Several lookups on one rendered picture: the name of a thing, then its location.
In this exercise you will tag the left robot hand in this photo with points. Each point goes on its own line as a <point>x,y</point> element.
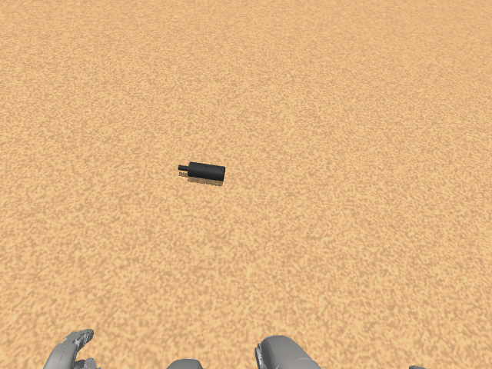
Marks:
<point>64,354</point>

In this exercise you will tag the bottle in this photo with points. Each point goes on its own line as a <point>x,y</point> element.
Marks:
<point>199,170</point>

